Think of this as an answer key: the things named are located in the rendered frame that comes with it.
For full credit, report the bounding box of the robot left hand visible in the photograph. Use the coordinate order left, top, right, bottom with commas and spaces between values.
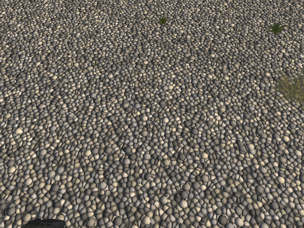
22, 218, 66, 228

